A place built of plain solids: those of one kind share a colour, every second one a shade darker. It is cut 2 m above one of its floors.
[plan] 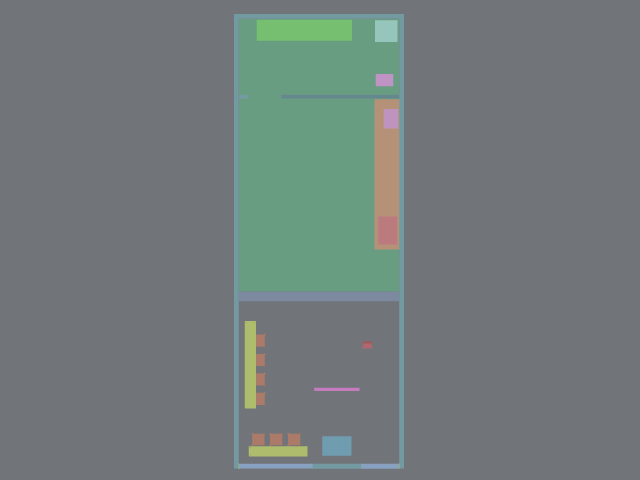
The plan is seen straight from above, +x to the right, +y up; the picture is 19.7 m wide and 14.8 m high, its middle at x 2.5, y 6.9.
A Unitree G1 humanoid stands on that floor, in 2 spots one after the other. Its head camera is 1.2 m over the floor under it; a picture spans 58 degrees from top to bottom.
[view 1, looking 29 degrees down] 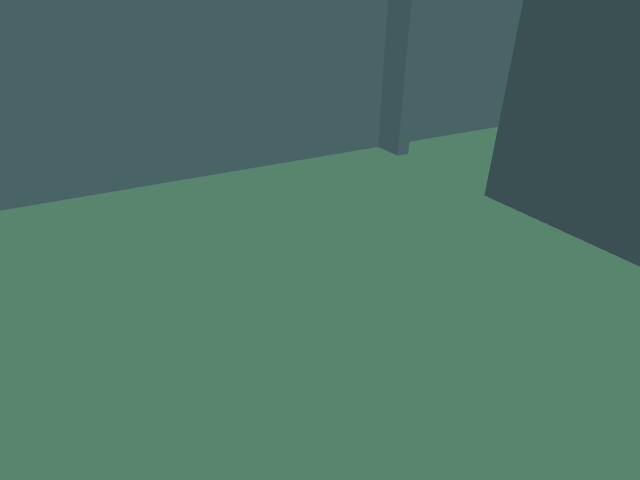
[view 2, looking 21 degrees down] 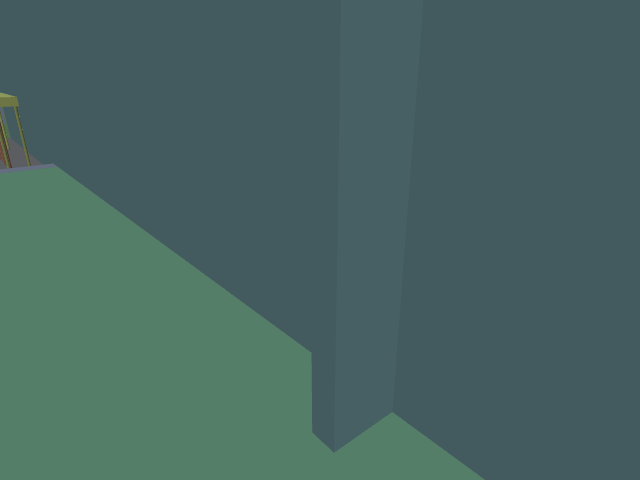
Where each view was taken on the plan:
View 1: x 3.24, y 8.92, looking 152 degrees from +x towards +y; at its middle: zone_raised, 2.48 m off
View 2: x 1.05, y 12.20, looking -130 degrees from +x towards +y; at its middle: wall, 1.25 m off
